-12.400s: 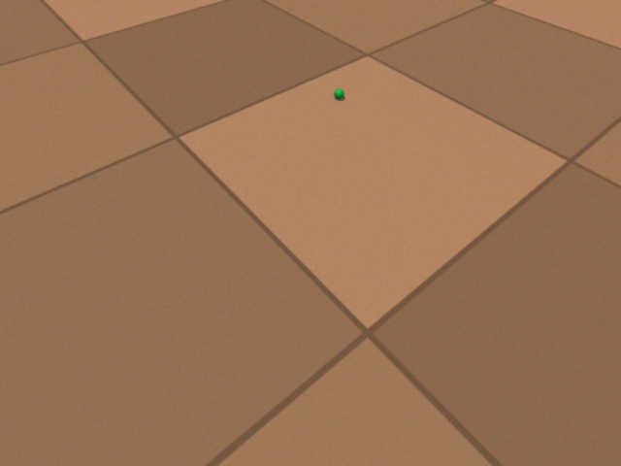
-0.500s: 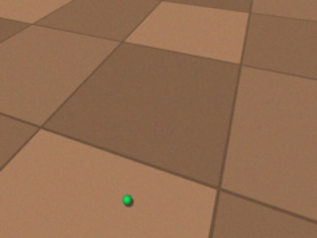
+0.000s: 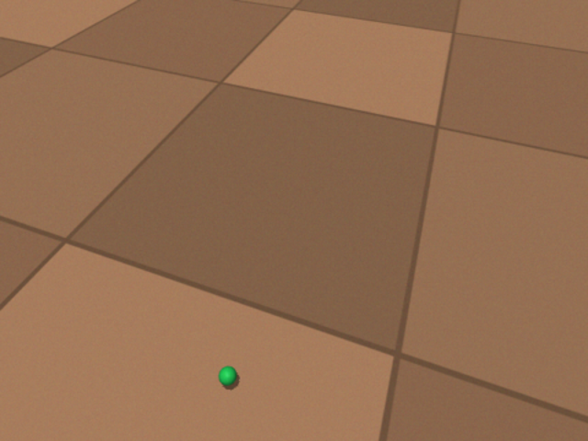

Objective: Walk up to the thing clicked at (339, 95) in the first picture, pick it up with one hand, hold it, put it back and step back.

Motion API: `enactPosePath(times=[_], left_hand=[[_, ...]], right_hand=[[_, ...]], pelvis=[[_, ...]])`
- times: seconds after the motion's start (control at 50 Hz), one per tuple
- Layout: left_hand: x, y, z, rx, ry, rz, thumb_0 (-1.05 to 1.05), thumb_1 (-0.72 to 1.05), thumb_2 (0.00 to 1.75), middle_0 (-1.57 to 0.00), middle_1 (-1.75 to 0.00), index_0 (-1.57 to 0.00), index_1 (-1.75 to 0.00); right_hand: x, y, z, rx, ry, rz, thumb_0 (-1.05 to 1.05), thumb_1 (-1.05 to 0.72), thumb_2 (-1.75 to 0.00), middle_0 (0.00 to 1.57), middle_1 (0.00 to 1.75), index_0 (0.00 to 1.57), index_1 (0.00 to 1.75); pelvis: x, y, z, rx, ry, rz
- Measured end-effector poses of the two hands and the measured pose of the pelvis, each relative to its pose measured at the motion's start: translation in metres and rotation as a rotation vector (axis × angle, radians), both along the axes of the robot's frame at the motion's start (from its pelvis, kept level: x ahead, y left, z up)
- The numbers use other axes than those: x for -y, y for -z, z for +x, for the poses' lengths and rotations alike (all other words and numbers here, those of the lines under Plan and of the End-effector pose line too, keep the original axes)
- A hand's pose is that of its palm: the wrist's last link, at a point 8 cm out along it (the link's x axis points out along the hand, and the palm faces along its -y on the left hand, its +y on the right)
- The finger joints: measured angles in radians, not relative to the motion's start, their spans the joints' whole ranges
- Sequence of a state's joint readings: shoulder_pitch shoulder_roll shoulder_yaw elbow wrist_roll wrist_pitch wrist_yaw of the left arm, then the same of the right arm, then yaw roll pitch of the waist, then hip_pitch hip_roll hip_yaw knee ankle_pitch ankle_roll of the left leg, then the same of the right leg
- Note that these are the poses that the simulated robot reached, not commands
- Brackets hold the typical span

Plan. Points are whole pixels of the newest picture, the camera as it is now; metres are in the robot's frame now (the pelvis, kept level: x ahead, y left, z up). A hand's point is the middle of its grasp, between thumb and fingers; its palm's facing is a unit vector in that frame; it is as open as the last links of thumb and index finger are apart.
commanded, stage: stand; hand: left
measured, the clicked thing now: (227, 375) +0.43 +0.23 -0.76
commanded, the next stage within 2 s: rise first in 1.88 s
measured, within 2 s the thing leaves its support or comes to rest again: neither
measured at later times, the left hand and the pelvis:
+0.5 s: hand out of the picture +0.07 +0.24 -0.16, palm faces -0.04 -0.94 -0.34, open 7.4 cm; pelvis +0.00 -0.02 +0.00, yaw +0 degrees
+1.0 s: hand out of the picture +0.07 +0.23 -0.16, palm faces -0.03 -0.94 -0.35, open 7.4 cm; pelvis +0.00 -0.03 +0.00, yaw +0 degrees
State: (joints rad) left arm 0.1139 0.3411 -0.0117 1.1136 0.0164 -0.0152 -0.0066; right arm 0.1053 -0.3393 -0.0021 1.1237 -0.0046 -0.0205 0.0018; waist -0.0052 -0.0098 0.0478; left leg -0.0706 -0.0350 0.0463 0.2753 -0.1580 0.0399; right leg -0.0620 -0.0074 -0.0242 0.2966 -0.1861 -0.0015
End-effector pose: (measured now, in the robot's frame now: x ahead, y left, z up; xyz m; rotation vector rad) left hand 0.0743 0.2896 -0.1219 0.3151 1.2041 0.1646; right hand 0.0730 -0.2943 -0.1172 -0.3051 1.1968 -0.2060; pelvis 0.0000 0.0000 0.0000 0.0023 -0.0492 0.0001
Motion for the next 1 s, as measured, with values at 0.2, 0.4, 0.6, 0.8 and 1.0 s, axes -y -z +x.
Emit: enactPosePath(times=[0.2, 0.4, 0.6, 0.8, 1.0], left_hand=[[0.003, 0.0, -0.013, -0.032, -0.01, 0.009, 0.0, 0.91, 0.89, -0.2, -0.3, -0.2, -0.3], [0.005, -0.002, -0.016, -0.034, -0.014, 0.022, 0.0, 0.91, 0.89, -0.2, -0.3, -0.2, -0.3], [0.011, -0.003, -0.013, -0.024, -0.013, 0.019, 0.0, 0.91, 0.89, -0.2, -0.3, -0.2, -0.3], [0.016, -0.003, -0.012, -0.031, -0.015, 0.02, 0.0, 0.91, 0.89, -0.2, -0.3, -0.2, -0.3], [0.018, -0.003, -0.007, -0.026, -0.018, 0.023, 0.0, 0.91, 0.89, -0.2, -0.3, -0.2, -0.3]], right_hand=[[0.008, 0.002, -0.009, -0.029, 0.003, -0.001, 0.01, -0.91, -0.9, 0.2, 0.3, 0.21, 0.3], [0.015, 0.003, -0.011, -0.035, 0.001, -0.001, 0.01, -0.91, -0.9, 0.2, 0.3, 0.21, 0.3], [0.019, 0.004, -0.009, -0.037, -0.006, 0.001, 0.01, -0.91, -0.9, 0.2, 0.3, 0.21, 0.3], [0.024, 0.005, -0.009, -0.045, -0.008, 0.001, 0.01, -0.91, -0.9, 0.2, 0.3, 0.21, 0.3], [0.027, 0.005, -0.005, -0.039, -0.011, 0.0, 0.01, -0.91, -0.9, 0.2, 0.3, 0.21, 0.3]], pelvis=[[0.006, 0.0, -0.002, -0.004, -0.002, 0.0], [0.013, 0.0, -0.002, -0.004, -0.005, -0.001], [0.018, 0.0, -0.002, -0.008, -0.007, 0.0], [0.022, 0.0, 0.0, -0.012, -0.007, 0.001], [0.026, 0.0, 0.003, -0.011, -0.007, 0.001]])
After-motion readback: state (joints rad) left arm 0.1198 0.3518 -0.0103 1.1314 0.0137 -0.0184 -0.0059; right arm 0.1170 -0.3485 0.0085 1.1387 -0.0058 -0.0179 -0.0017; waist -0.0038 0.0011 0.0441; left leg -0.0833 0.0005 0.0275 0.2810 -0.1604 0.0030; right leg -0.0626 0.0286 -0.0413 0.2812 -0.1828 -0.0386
